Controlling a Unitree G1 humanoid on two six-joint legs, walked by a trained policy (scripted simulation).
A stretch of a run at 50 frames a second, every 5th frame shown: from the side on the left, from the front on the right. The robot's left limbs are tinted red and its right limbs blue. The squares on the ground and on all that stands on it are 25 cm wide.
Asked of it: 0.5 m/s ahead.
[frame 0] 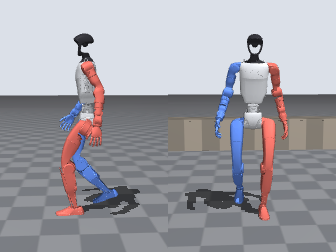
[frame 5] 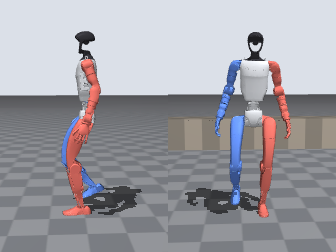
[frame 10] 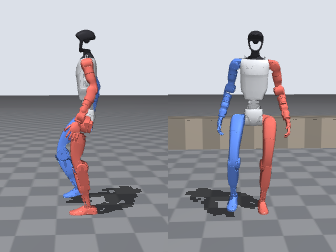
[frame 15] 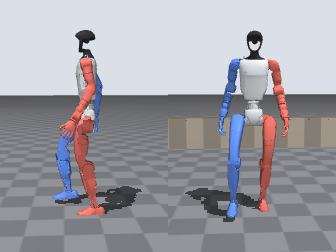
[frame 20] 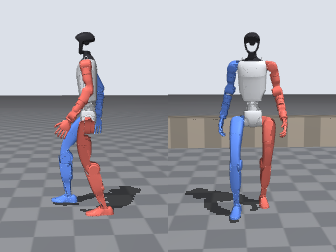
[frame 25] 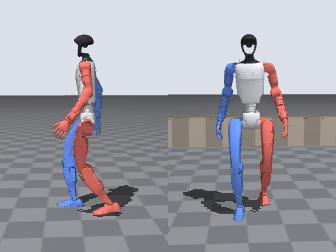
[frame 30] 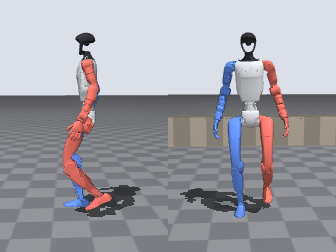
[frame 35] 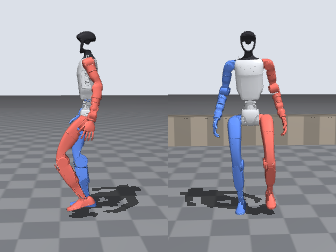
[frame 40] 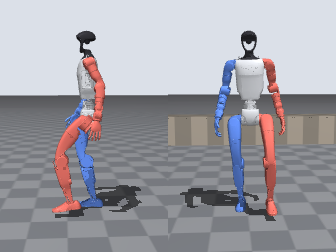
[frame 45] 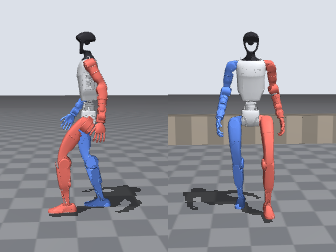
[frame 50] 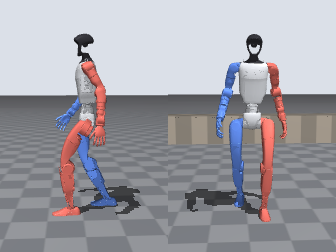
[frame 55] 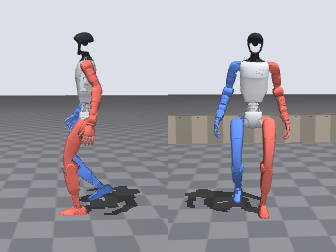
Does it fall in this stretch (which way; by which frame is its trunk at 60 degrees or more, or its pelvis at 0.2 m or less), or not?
no
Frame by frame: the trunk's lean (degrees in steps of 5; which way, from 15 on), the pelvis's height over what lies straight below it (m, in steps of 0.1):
0: 5, 0.8
5: 5, 0.8
10: 0, 0.8
15: 0, 0.8
20: 5, 0.8
25: 5, 0.8
30: 5, 0.8
35: 5, 0.8
40: 0, 0.8
45: 5, 0.8
50: 5, 0.8
55: 5, 0.8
